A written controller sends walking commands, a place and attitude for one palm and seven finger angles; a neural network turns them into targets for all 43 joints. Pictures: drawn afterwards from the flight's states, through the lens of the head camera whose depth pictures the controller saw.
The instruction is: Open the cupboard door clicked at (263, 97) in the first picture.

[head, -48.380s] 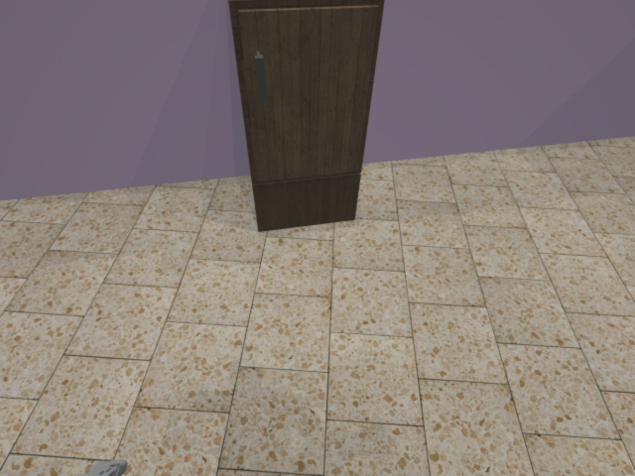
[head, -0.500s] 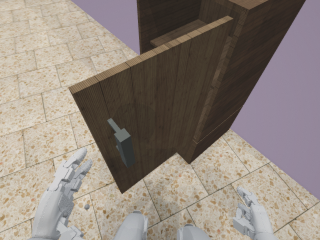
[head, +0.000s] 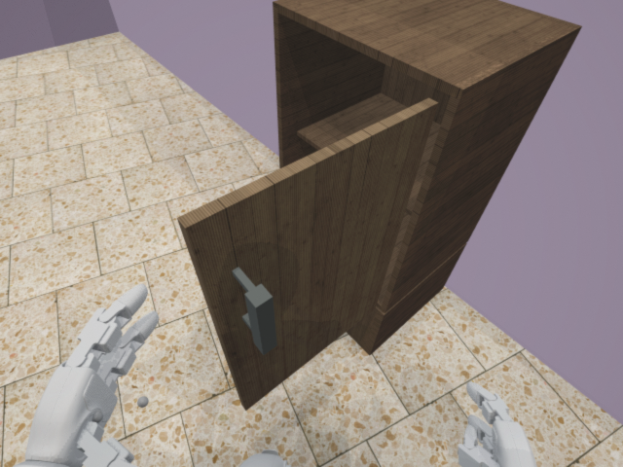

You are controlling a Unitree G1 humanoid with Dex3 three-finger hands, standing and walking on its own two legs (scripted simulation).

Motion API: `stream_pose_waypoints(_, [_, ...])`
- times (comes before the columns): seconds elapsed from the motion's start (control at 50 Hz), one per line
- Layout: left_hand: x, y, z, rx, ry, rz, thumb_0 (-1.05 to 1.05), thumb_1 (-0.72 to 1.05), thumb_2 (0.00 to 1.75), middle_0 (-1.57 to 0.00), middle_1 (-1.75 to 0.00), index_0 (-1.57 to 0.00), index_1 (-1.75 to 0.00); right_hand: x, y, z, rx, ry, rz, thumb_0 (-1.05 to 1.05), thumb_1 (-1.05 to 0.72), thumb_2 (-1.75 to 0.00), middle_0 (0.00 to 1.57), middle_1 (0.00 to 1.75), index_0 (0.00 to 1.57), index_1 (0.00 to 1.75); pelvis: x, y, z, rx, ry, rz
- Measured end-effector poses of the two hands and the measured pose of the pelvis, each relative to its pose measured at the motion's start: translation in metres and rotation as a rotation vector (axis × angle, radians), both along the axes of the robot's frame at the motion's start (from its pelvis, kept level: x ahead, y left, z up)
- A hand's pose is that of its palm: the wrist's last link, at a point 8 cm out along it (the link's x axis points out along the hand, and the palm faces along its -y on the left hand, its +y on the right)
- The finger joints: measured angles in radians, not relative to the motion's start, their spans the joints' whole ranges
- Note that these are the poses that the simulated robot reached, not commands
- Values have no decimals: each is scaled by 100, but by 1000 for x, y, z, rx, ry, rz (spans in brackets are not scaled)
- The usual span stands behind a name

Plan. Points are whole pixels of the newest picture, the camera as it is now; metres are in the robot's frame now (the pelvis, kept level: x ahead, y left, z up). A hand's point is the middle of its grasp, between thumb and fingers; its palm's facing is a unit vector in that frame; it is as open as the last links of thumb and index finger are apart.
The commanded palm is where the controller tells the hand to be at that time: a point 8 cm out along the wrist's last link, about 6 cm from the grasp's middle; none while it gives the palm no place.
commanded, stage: draw the hand back to the body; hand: left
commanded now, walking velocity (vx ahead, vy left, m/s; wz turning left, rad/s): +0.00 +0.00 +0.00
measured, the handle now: (253, 310) +0.32 +0.10 +0.03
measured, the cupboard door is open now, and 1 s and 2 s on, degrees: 88 88 88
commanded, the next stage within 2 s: step back with the hand held close in 1.14 s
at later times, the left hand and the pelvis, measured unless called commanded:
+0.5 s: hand (51, 318) +0.22 +0.25 +0.17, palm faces +0.33 -0.86 -0.39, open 12.3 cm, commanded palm +0.17 +0.30 +0.20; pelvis +0.03 +0.02 +0.06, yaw +0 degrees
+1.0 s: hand (33, 276) +0.23 +0.25 +0.22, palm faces +0.38 -0.84 -0.39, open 7.6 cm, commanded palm +0.18 +0.29 +0.25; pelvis +0.03 +0.00 +0.07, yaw -1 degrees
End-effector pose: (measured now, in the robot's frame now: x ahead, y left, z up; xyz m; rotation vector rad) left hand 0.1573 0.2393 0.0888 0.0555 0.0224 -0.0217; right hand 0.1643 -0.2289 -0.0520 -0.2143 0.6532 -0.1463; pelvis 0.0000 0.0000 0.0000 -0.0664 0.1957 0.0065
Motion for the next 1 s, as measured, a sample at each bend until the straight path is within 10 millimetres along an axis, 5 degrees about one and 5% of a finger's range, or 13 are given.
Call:
stream_pose_waypoints(0.16, [4,16,39,159,-14,103,-2,-40,35,-15,-30,-15,-30,13,10,22,1,-39,-12,1,-91,-90,20,30,20,30,6,7,17,5,-48,-9])
stream_pose_waypoints(0.32, [0,35,55,287,111,280,-1,-16,45,-16,-30,-16,-30,19,28,35,19,-7,-1,1,-90,-90,20,30,20,30,17,15,40,18,-100,-13])
stream_pose_waypoints(0.44, [13,50,86,336,32,355,-1,4,53,-17,-30,-17,-30,25,34,39,13,14,36,1,-90,-90,20,30,20,30,26,18,51,25,-140,-5])
stream_pose_waypoints(0.82, [40,64,165,431,-195,413,0,69,81,-20,-30,-20,-30,44,13,55,10,11,40,1,-90,-90,20,30,20,30,40,9,71,45,-204,-26])
stream_pose_waypoints(1.0, [33,51,145,380,-106,406,1,85,88,-20,-30,-20,-30,37,-1,53,20,40,25,1,-91,-90,20,30,20,30,35,-3,73,51,-223,-28])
